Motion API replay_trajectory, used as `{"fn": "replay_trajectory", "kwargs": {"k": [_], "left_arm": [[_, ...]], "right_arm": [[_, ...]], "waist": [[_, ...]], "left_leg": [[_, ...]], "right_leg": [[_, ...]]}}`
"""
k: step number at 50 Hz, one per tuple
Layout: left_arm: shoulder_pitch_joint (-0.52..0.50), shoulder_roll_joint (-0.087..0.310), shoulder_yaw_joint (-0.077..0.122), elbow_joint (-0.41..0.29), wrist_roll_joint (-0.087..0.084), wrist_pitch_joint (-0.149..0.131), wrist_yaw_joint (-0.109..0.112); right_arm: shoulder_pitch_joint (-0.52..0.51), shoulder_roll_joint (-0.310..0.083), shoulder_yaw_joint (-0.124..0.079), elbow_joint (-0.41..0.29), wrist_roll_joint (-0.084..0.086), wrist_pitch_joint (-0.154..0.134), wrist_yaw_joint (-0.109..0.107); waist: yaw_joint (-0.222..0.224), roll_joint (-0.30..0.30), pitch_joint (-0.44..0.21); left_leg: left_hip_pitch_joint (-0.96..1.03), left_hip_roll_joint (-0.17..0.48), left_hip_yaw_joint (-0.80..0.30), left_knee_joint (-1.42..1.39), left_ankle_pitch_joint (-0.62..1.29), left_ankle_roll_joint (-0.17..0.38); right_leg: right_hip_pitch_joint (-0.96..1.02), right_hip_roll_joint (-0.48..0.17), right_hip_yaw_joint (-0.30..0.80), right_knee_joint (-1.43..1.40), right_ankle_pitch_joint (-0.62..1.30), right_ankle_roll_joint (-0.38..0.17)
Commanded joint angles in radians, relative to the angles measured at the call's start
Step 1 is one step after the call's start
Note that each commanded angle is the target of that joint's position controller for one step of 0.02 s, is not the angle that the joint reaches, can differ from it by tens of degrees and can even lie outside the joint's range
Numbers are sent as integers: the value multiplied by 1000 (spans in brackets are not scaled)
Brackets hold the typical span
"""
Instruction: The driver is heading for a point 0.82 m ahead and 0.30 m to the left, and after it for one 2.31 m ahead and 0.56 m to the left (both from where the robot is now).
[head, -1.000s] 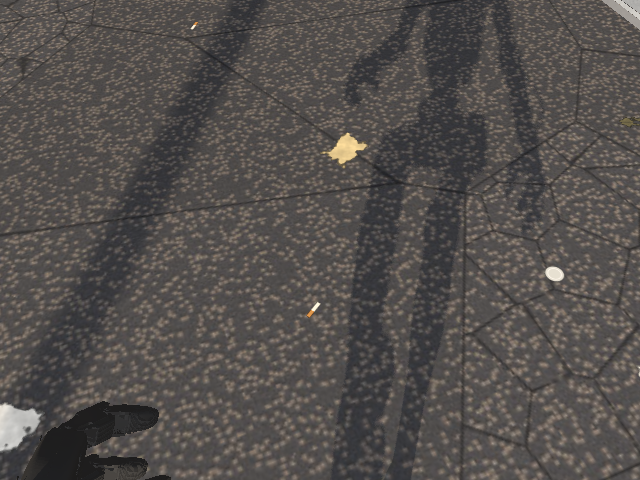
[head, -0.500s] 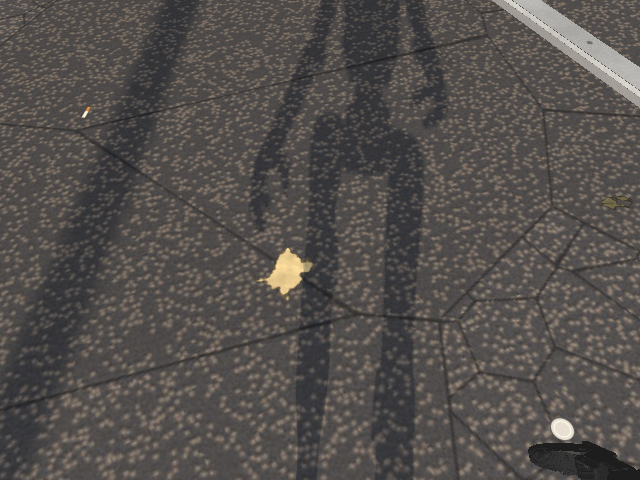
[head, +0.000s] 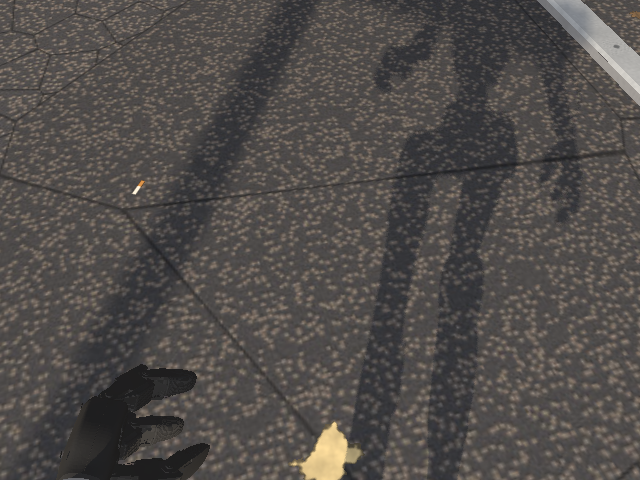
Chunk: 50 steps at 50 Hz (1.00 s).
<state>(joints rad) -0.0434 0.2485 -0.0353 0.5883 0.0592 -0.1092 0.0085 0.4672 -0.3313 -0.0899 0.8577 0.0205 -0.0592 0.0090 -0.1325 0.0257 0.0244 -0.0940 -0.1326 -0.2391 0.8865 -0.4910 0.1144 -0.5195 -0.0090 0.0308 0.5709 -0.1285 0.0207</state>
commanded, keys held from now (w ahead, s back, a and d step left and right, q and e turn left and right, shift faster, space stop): w+q+shift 0.64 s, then w+shift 0.10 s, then w+e+shift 0.26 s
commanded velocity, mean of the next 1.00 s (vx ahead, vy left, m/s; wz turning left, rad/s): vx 1.00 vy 0.00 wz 0.70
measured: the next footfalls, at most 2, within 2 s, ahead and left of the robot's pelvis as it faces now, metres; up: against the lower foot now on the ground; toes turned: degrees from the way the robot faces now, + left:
left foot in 0.40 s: +0.52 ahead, +0.12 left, +0.00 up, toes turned +27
right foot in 0.80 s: +0.96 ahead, +0.18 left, +0.00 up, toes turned +43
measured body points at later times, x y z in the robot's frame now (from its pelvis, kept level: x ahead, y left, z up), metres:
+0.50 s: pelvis +0.44 +0.07 -0.01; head +0.47 +0.07 +0.43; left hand +0.38 +0.33 -0.13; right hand +0.70 -0.11 -0.13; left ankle +0.48 +0.10 -0.72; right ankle +0.34 -0.15 -0.57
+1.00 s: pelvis +0.87 +0.23 +0.02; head +0.89 +0.24 +0.47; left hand +0.68 +0.45 -0.10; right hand +1.18 +0.16 -0.06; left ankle +0.78 +0.31 -0.63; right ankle +0.93 +0.15 -0.72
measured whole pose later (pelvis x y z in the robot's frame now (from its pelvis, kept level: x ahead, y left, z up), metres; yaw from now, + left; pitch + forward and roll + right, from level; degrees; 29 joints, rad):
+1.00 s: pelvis +0.87 +0.23 +0.02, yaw +39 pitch +1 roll -1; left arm 0.47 0.30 0.05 0.84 0.02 -0.06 -0.02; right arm 0.14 -0.32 -0.01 0.67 -0.07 -0.07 0.03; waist 0.05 0.03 0.00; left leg -0.52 0.00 -0.04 1.16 -0.33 0.05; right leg -0.22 0.09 0.05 0.45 -0.25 -0.06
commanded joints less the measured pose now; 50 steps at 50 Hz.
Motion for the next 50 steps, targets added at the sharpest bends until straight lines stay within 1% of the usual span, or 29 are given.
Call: {"fn": "replay_trajectory", "kwargs": {"k": [1,2,3,6,8,12,14,16,18,19,20,21,22,23,24,27,29,31,34,37,39,40,41,42,43,44,45,47,50], "left_arm": [[366,209,109,39,-1,17,18],[337,153,95,56,-4,16,12],[347,136,91,80,1,14,11],[408,91,82,162,-30,-10,-2],[399,88,82,181,-42,-21,-11],[349,135,89,198,-36,-36,-10],[397,172,95,217,-34,-35,-7],[452,230,108,221,-34,-22,4],[429,291,124,205,-26,12,20],[383,300,127,180,-22,29,20],[385,265,125,177,-12,37,7],[422,111,85,124,10,30,-6],[398,169,86,4,-22,8,-6],[295,205,82,-8,-18,-14,-7],[281,203,79,-1,-21,-21,-7],[327,174,68,24,16,37,-1],[255,142,60,-14,14,61,-6],[128,101,43,-68,-4,61,-20],[79,89,37,-66,-33,54,-34],[72,131,52,-54,-28,47,-30],[257,188,87,5,-26,41,-13],[447,219,106,56,-30,42,3],[664,287,128,98,-15,41,23],[622,387,151,123,-5,41,7],[492,288,142,96,-20,49,-16],[420,221,132,84,-36,46,-24],[424,188,125,108,-36,44,-30],[465,159,111,165,-35,36,-29],[511,168,115,197,-50,24,-22]], "right_arm": [[-118,-86,11,-139,-17,-4,-6],[-179,-87,9,-147,-33,3,7],[-217,-70,10,-155,-43,12,22],[-274,2,30,-214,-53,51,52],[-344,10,43,-266,-58,62,64],[-461,-12,61,-328,-53,61,91],[-520,-9,69,-337,-53,59,100],[-488,-36,62,-317,-53,55,94],[-272,-91,38,-257,-53,48,77],[-58,-135,11,-190,-53,43,61],[30,-180,-20,-140,-44,43,32],[-58,-276,-38,-156,-34,58,14],[-51,-334,-54,-211,-52,73,10],[-56,-285,-52,-210,-45,74,-2],[-95,-233,-40,-191,-43,66,-10],[-160,-157,-8,-180,-36,19,-18],[-166,-149,-5,-175,-31,-5,-10],[-175,-151,-10,-174,-31,-15,-5],[-140,-158,-19,-156,-17,-24,7],[-62,-158,-19,-119,-17,-25,1],[-58,-209,-25,-100,-40,-21,-2],[-98,-206,-22,-102,-54,-17,-2],[-126,-120,2,-123,-65,-26,-9],[11,7,33,-176,-10,-42,8],[-37,-45,46,-155,-47,-39,-3],[-156,-74,44,-169,-61,-37,3],[-231,-82,47,-191,-73,-40,8],[-307,-50,62,-243,-100,-27,20],[-370,-32,85,-290,-101,-16,31]], "waist": [[236,-178,-285],[226,-82,-168],[212,-69,-107],[159,-128,-30],[137,-128,-3],[103,-86,79],[120,-62,108],[96,-94,53],[-34,-138,-75],[-126,-134,-166],[-128,-26,-186],[14,204,-139],[9,187,-378],[-5,18,-266],[54,-61,-101],[184,-132,17],[188,-107,55],[163,-65,84],[112,-15,39],[80,5,8],[172,6,-111],[282,3,-187],[372,-91,-285],[218,-532,-362],[201,-296,-213],[196,-124,-129],[189,-29,-69],[150,-57,-3],[135,-88,42]], "left_leg": [[-722,126,138,500,139,2],[-709,157,152,450,194,-7],[-692,182,156,426,204,-14],[-721,231,171,407,201,-25],[-745,241,196,374,264,-29],[-627,221,287,94,488,-16],[-518,168,385,-59,519,20],[-411,86,449,-109,469,55],[-166,27,430,-122,368,97],[79,15,372,-164,334,136],[291,44,271,-235,279,164],[382,235,-55,-195,483,216],[602,374,-499,-451,222,395],[488,390,-570,-612,68,350],[299,363,-501,-648,103,310],[-109,248,-285,-660,342,277],[-259,190,-202,-697,358,263],[-367,127,-143,-721,363,221],[-315,117,-103,-718,501,156],[-62,179,-125,-628,725,110],[98,194,-70,-376,1087,71],[31,165,-18,-124,1098,47],[-154,119,50,273,852,28],[-500,-89,93,552,81,-31],[-667,8,73,598,90,-2],[-680,84,105,555,173,-10],[-648,122,124,470,199,-19],[-608,162,137,338,169,-50],[-617,193,176,153,168,-102]], "right_leg": [[839,-414,668,-286,-632,-184],[708,-366,490,-286,-415,-165],[625,-326,368,-301,-242,-149],[528,-284,158,-338,12,-115],[486,-272,35,-378,144,-98],[381,-200,-203,-466,284,-63],[400,-180,-285,-453,535,-40],[511,-195,-307,-315,997,-22],[524,-243,-290,8,1224,-27],[421,-258,-264,285,1163,-42],[209,-154,-264,650,501,-33],[-126,-4,-228,1056,-403,-4],[-362,32,0,1168,-376,9],[-416,-28,57,1067,-280,5],[-384,-65,52,945,-227,5],[-160,-126,53,738,-303,49],[-94,-141,24,554,-282,68],[5,-128,2,354,-64,68],[164,-78,-28,115,231,32],[170,-48,-31,-9,206,-9],[297,31,-89,-20,5,-51],[484,26,-107,-11,-61,-70],[698,-128,91,11,-343,-97],[863,-352,821,-290,-529,-240],[796,-344,919,-337,-613,-285],[689,-305,741,-311,-532,-292],[572,-259,627,-312,-405,-275],[431,-171,493,-332,-274,-255],[347,-135,427,-405,-156,-287]]}}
